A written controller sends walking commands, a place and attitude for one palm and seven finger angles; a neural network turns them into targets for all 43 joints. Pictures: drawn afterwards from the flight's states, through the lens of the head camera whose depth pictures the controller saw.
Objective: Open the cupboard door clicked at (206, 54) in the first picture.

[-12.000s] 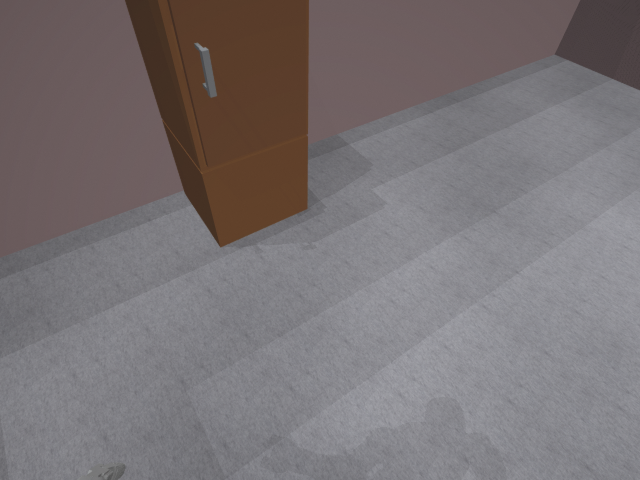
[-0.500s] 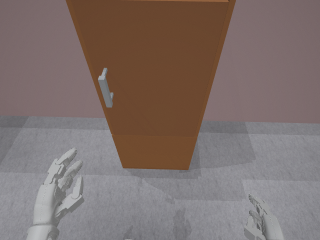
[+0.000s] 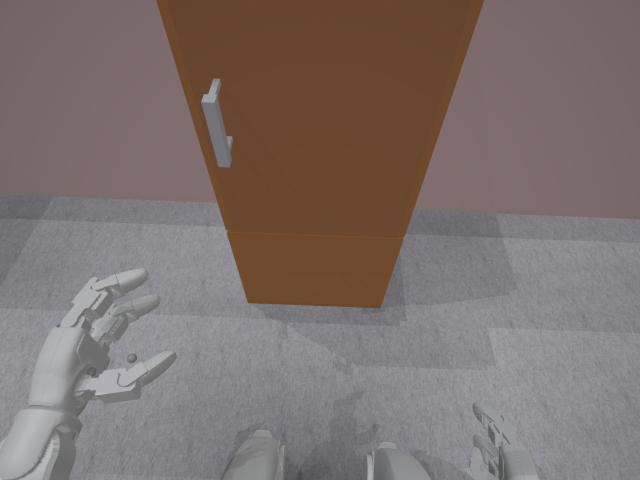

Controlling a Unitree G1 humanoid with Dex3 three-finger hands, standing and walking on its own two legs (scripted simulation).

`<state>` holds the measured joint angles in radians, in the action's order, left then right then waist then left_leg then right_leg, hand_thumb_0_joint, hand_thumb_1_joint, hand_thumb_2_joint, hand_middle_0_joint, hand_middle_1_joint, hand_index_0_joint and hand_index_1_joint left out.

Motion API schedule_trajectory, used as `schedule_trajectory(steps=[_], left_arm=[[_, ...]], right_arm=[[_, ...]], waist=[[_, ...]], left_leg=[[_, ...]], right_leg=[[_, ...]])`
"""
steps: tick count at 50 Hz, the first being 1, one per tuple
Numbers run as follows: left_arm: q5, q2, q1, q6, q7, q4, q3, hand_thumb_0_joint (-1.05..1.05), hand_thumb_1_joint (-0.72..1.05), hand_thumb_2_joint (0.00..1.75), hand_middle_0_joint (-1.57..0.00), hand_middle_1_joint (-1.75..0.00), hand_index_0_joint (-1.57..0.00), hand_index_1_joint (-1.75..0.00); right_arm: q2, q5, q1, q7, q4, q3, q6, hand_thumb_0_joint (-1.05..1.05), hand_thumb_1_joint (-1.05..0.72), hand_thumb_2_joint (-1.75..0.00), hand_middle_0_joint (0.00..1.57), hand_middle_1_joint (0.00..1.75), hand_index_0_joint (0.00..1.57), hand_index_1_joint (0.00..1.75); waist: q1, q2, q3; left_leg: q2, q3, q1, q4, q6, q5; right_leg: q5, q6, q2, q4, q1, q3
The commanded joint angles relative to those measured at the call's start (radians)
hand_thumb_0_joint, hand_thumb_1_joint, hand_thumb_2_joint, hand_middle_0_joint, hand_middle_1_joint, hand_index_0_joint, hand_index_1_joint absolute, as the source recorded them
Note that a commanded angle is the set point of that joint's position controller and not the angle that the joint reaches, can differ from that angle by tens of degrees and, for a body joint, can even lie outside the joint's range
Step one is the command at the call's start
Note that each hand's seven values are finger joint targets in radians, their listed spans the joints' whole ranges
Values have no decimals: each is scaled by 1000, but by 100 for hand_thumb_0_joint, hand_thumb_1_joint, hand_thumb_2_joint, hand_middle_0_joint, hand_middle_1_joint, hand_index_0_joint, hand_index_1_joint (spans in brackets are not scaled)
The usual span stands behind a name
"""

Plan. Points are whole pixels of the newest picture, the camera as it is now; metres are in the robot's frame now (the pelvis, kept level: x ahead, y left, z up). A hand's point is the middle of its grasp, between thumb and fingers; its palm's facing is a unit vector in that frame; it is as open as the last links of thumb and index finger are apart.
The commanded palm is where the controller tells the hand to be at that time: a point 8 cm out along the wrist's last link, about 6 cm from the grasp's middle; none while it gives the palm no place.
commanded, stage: raise the hand with hooked fingers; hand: left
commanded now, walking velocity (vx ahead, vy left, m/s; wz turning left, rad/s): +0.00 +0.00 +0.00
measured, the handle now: (220, 124) +0.61 +0.19 +0.07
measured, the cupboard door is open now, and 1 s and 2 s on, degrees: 0 0 0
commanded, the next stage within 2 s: move the hooked fingers beside the handle in 1.34 s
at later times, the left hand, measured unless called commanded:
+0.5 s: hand (86, 319) +0.28 +0.27 +0.07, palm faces +0.02 -1.00 -0.06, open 13.5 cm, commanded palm +0.25 +0.33 +0.07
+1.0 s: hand (76, 277) +0.32 +0.29 +0.09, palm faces +0.00 -1.00 -0.04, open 14.0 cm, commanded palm +0.29 +0.34 +0.09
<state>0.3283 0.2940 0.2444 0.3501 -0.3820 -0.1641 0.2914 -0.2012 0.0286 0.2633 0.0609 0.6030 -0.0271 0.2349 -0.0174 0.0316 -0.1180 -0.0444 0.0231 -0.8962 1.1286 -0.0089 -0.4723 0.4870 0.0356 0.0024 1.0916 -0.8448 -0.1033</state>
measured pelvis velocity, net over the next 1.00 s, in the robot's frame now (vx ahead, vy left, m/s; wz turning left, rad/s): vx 0.02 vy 0.02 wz -0.01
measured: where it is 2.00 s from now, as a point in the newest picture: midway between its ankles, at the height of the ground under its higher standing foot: outside the picture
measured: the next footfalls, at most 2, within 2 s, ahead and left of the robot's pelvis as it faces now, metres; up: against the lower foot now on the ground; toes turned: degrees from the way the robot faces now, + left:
none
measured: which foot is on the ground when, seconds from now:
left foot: down 0.00-1.00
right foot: down 0.00-1.00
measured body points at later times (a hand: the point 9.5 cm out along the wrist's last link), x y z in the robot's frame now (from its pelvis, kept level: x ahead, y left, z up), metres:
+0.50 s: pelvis +0.02 +0.03 +0.02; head +0.08 +0.05 +0.46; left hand +0.27 +0.33 +0.07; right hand +0.20 -0.21 -0.05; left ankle +0.04 +0.12 -0.65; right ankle +0.03 -0.10 -0.65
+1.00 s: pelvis +0.02 +0.02 +0.03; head +0.08 +0.03 +0.47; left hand +0.31 +0.34 +0.09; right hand +0.16 -0.24 -0.05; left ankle +0.04 +0.12 -0.65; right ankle +0.03 -0.10 -0.65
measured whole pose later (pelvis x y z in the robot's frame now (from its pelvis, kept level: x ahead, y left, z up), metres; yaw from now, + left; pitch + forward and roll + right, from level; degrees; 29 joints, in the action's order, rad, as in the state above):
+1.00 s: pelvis +0.02 +0.02 +0.03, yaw +0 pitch +12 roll -2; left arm 0.36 0.43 -0.02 0.30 -0.52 -0.42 0.44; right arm -0.29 0.04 0.30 0.06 0.56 -0.03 0.19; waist -0.02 0.02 -0.10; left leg -0.03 0.00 -0.75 0.98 0.02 -0.45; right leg 0.44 0.01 0.01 0.92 -0.70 -0.08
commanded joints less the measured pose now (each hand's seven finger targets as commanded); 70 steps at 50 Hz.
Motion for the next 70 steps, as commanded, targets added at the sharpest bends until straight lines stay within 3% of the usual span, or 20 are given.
schedule_trajectory(steps=[1, 7, 10, 14, 20, 22, 33, 40, 46, 50, 58, 66, 70], left_arm=[[31, 160, -51, 93, 14, 174, 102, 0, -1, 51, -27, -88, -27, -88], [25, 175, -110, 113, 0, 169, 92, 0, -15, 45, -27, -98, -27, -98], [26, 207, -140, 106, -2, 195, 110, 0, -22, 42, -28, -102, -28, -102], [20, 201, -122, 88, 6, 202, 110, 0, -31, 38, -29, -108, -29, -108], [22, 231, -179, 45, -5, 162, 132, 0, -45, 32, -30, -117, -30, -117], [24, 235, -200, 38, -18, 160, 138, 0, -50, 30, -30, -120, -30, -120], [47, 301, -349, 4, -93, 44, 185, 0, -50, 30, -30, -120, -30, -120], [61, 379, -430, 5, -125, -16, 239, 0, -50, 30, -30, -120, -30, -120], [67, 354, -399, 3, -143, -61, 226, 0, -50, 30, -30, -120, -30, -120], [70, 367, -407, 8, -133, -80, 241, 0, -50, 30, -30, -120, -30, -120], [60, 367, -435, 41, -120, -74, 239, 0, -50, 30, -30, -120, -30, -120], [60, 376, -453, 42, -129, -69, 239, 0, -50, 30, -30, -120, -30, -120], [65, 362, -450, 37, -131, -81, 231, 0, -50, 30, -30, -120, -30, -120]], right_arm=[[-171, 3, -76, 16, -174, 74, 72, 0, -90, -90, 20, 30, 20, 30], [-197, 7, -40, 18, -174, 75, 74, 0, -90, -90, 20, 30, 20, 30], [-205, 2, -29, 19, -177, 71, 75, 0, -90, -90, 20, 30, 20, 30], [-207, 5, -21, 12, -179, 71, 67, 0, -90, -90, 20, 30, 20, 30], [-214, 2, -10, 9, -190, 63, 45, 0, -90, -90, 20, 30, 20, 30], [-214, 4, -9, 9, -193, 63, 38, 0, -90, -90, 20, 30, 20, 30], [-219, 7, -7, 18, -185, 52, 19, 0, -90, -90, 20, 30, 20, 30], [-228, 8, 1, 26, -182, 50, 10, 0, -90, -90, 20, 30, 20, 30], [-227, 11, 17, 18, -183, 57, 5, 0, -90, -90, 20, 30, 20, 30], [-230, 9, 15, 14, -187, 58, -3, 0, -90, -90, 20, 30, 20, 30], [-220, 12, 7, 19, -188, 56, -9, 0, -90, -90, 20, 30, 20, 30], [-218, 12, 3, 27, -183, 51, -5, 0, -90, -90, 20, 30, 20, 30], [-219, 10, 3, 28, -181, 49, -3, 0, -90, -90, 20, 30, 20, 30]], waist=[[28, -22, -203], [15, 26, -200], [20, 65, -221], [20, 91, -235], [13, 82, -211], [14, 82, -237], [7, 69, -238], [12, 75, -254], [17, 73, -262], [14, 44, -219], [7, 60, -224], [8, 74, -240], [7, 45, -228]], left_leg=[[41, 11, 122, -185, 38, 109], [41, 18, 183, -226, 36, 94], [38, 30, 229, -238, 32, 147], [33, 37, 288, -258, 22, 224], [29, 49, 312, -269, 12, 275], [28, 42, 329, -270, 10, 294], [32, 36, 347, -281, 11, 309], [36, 24, 345, -287, 21, 301], [38, 12, 359, -292, 24, 352], [41, 6, 316, -294, 28, 300], [44, -9, 302, -297, 33, 227], [42, -6, 313, -291, 35, 247], [43, -2, 302, -284, 35, 260]], right_leg=[[21, -21, -10, -228, 149, 98], [-14, -14, -19, -211, 123, 60], [-84, -6, -26, -192, 133, 42], [-150, -6, -28, -192, 144, 22], [-194, -3, -39, -198, 151, 13], [-212, -7, -36, -205, 165, 14], [-239, -5, -40, -238, 196, 21], [-245, 0, -42, -258, 238, 39], [-304, -4, -39, -267, 259, 43], [-269, -5, -41, -275, 255, 49], [-207, -14, -32, -296, 265, 75], [-233, -13, -33, -290, 273, 79], [-252, -12, -33, -284, 276, 75]])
